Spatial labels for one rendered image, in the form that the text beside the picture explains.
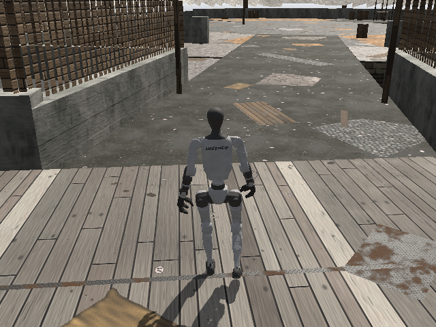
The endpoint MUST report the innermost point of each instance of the left robot upper arm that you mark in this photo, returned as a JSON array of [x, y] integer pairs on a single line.
[[192, 156]]

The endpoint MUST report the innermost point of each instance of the right robot upper arm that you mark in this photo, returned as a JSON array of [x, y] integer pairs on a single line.
[[238, 143]]

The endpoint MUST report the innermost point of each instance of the robot left thigh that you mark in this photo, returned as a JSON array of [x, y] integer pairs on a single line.
[[202, 202]]

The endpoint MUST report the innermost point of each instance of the robot left foot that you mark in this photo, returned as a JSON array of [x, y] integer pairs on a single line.
[[210, 269]]

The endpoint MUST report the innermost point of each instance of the robot right forearm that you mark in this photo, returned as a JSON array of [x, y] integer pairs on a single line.
[[249, 177]]

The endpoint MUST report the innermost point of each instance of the robot left forearm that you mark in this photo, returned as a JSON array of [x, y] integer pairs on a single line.
[[185, 185]]

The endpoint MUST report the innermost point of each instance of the right robot hand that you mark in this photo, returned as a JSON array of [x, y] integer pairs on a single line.
[[246, 188]]

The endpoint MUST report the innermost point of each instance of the left robot hand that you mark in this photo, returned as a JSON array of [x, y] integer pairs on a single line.
[[181, 204]]

